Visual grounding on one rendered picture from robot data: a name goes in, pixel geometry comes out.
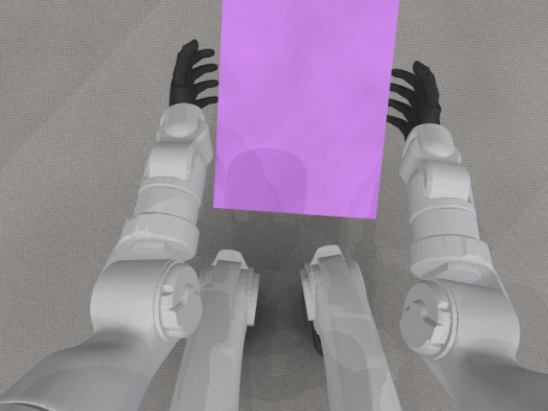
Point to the right robot upper arm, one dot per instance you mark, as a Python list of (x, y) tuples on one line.
[(468, 336)]

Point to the left robot upper arm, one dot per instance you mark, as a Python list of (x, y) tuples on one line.
[(140, 310)]

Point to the robot left forearm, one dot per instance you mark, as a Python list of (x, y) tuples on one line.
[(165, 216)]

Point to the robot right hand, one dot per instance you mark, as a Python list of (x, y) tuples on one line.
[(424, 99)]

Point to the robot right forearm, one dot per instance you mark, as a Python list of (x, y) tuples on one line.
[(445, 235)]

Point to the carton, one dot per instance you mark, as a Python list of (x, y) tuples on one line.
[(302, 105)]

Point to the robot left hand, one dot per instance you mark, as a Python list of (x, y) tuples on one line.
[(182, 88)]

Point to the right robot shin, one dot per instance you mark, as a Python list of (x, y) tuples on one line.
[(353, 268)]

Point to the right robot foot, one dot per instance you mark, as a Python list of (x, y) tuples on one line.
[(316, 339)]

